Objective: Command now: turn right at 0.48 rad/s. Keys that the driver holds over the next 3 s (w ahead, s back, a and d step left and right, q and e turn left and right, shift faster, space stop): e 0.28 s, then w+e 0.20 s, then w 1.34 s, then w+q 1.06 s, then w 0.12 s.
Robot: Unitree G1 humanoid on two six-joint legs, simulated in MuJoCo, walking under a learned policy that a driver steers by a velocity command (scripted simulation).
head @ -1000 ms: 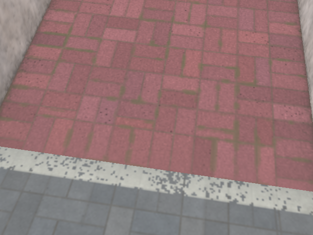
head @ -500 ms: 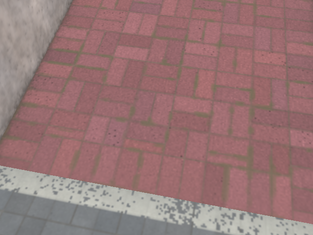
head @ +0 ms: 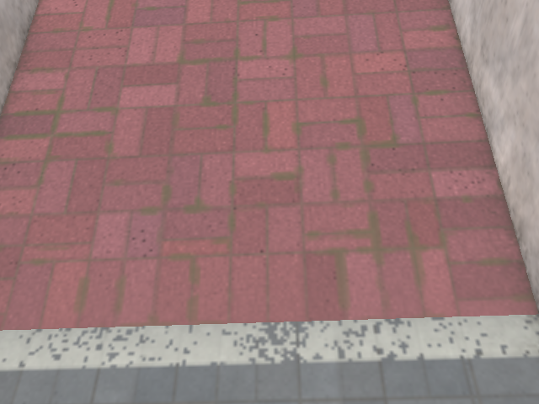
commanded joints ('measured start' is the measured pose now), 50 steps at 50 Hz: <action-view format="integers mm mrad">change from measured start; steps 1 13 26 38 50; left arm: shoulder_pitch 110 53 1 -219 117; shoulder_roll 279 182 41 18 159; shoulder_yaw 48 36 -5 -49 3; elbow -81 -116 -169 -277 -185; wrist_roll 62 0 6 -6 15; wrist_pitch -35 -73 -88 -155 -155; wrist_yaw -5 41 17 -28 -38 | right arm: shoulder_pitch -154 -67 219 249 191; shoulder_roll -52 -75 -158 -162 -149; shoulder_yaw -11 -26 -33 4 47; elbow -125 -70 -15 -5 -125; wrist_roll -18 -6 -4 7 30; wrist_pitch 3 -38 -140 -134 -151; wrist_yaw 4 9 64 72 93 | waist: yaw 48 -2 -104 -128 47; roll -321 -148 24 98 -115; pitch -15 -79 -167 42 -119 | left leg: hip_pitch -314 -258 495 261 -378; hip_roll -101 -88 100 78 -13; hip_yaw -175 -258 -397 -284 -237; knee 431 248 -314 -476 600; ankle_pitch -416 -19 -19 214 -149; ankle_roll -15 -72 88 217 100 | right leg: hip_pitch -22 250 -197 -288 432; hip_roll -357 -156 60 -16 -279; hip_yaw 670 393 340 -24 480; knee -477 -373 18 22 -428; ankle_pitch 147 331 -235 192 47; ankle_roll -296 -156 -44 82 -225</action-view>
